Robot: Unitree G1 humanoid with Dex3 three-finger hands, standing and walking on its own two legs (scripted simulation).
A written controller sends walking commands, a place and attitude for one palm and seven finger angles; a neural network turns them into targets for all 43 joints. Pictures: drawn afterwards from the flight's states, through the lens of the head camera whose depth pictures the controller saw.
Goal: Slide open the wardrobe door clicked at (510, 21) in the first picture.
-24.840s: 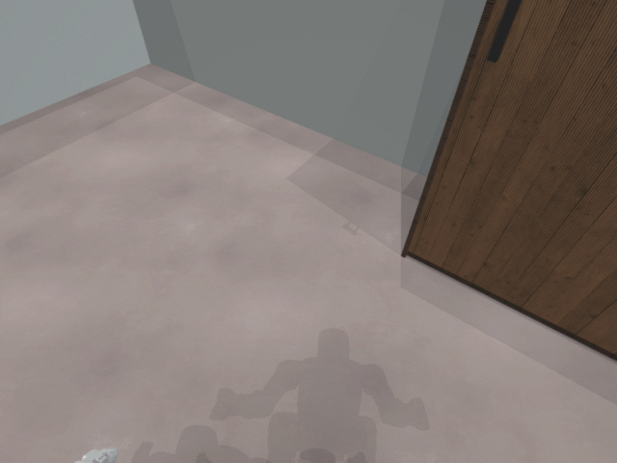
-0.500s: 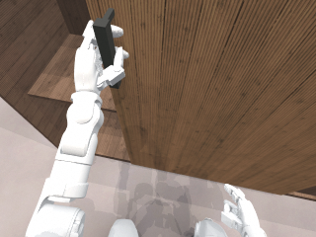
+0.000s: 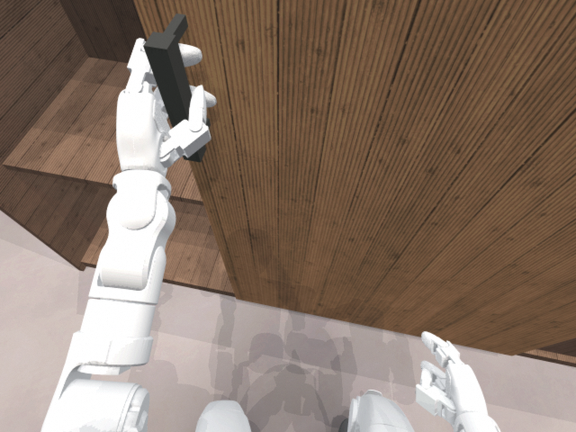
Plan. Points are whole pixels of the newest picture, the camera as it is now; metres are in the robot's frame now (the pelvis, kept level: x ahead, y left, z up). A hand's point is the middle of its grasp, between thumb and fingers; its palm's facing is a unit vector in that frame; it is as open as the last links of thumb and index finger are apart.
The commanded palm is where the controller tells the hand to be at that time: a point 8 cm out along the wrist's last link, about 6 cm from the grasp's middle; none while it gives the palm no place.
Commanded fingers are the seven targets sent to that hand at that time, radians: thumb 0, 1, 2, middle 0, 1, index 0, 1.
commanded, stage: step sideways, sliding the door along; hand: left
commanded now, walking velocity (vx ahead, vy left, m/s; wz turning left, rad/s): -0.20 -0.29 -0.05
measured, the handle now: (187, 94) +0.43 +0.21 +0.18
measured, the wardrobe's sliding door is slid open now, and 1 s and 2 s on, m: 0.58 0.58 0.58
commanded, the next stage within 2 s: stop walking and hold the door there in 0.32 s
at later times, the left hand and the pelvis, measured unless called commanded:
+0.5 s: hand (205, 124) +0.39 +0.18 +0.18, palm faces +0.50 -0.85 -0.15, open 6.9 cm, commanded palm +0.35 +0.20 +0.14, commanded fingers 0.00 0.90 0.90 -0.45 -1.40 -0.45 -1.40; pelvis +0.01 -0.12 +0.01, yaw -2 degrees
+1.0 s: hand (203, 123) +0.39 +0.18 +0.18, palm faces +0.58 -0.80 -0.17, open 6.8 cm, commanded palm +0.34 +0.20 +0.14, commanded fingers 0.00 0.90 0.90 -0.45 -1.40 -0.45 -1.40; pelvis -0.02 -0.15 -0.01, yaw -7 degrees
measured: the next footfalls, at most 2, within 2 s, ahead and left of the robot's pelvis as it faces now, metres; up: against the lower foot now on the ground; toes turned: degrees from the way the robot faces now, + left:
right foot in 0.10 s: +0.08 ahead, -0.19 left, +0.00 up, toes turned -4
left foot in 0.30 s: +0.02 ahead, +0.06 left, +0.00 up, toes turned +12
